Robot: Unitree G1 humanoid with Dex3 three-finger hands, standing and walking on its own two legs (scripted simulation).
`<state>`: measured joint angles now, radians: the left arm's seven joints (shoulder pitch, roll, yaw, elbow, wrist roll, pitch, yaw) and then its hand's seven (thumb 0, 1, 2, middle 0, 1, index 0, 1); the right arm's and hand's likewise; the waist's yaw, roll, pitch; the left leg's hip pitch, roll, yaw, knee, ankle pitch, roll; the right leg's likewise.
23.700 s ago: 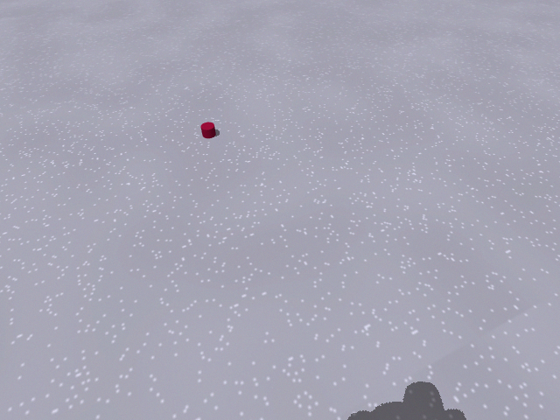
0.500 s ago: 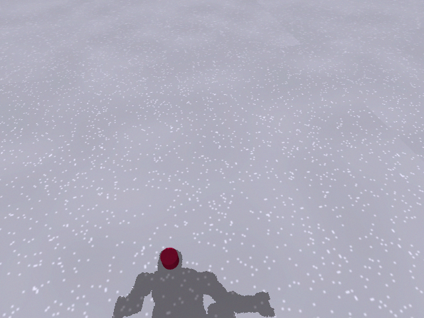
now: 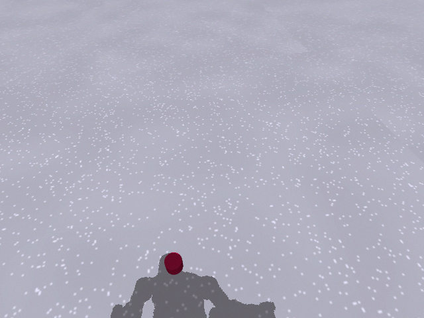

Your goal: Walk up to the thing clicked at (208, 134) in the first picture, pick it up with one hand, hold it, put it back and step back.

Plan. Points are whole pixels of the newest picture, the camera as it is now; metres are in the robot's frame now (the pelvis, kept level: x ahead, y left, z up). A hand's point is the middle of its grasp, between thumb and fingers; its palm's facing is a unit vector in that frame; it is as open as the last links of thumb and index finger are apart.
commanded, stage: walk up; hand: left
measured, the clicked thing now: (173, 263) +0.51 +0.21 -0.75
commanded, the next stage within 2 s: none
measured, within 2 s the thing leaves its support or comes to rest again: neither
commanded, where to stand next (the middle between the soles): +0.12 -0.01 m, yaw -3 degrees
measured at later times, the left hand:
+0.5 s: hand out of the picture +0.17 +0.29 -0.17, palm faces -0.07 -0.93 -0.37, open 7.4 cm
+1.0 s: hand (108, 297) +0.22 +0.25 -0.16, palm faces -0.05 -0.94 -0.33, open 7.4 cm
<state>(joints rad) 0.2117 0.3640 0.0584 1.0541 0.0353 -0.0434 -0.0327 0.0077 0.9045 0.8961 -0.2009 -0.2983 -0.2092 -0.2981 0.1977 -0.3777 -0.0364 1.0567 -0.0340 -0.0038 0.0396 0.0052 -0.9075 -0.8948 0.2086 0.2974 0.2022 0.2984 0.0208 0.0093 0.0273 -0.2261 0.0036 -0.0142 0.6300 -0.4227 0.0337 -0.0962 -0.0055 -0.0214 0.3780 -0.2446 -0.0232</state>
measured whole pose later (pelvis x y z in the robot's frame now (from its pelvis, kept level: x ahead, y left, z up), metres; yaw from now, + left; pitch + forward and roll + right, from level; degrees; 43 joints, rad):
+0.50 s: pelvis +0.09 +0.02 -0.02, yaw -2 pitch -3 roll +0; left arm 0.19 0.40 0.05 0.95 0.01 0.02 -0.02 0.01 0.91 0.90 -0.20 -0.30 -0.20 -0.30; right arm 0.23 -0.37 -0.04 0.88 0.01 -0.02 0.00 0.00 -0.90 -0.89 0.21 0.30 0.20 0.30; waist 0.00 -0.02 0.15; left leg -0.17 0.04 0.06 0.64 -0.40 -0.01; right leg -0.30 -0.01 0.02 0.60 -0.24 -0.02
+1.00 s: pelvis +0.10 +0.00 -0.01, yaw -2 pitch -2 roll +0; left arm 0.06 0.37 0.03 1.02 0.01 0.03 -0.03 0.01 0.91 0.90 -0.20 -0.30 -0.21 -0.30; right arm 0.14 -0.38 -0.02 1.01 0.00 -0.02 0.00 0.01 -0.91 -0.89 0.21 0.30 0.20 0.30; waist 0.00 -0.02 0.11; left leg -0.16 0.04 0.00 0.48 -0.29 -0.04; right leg -0.26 0.00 0.00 0.50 -0.20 -0.01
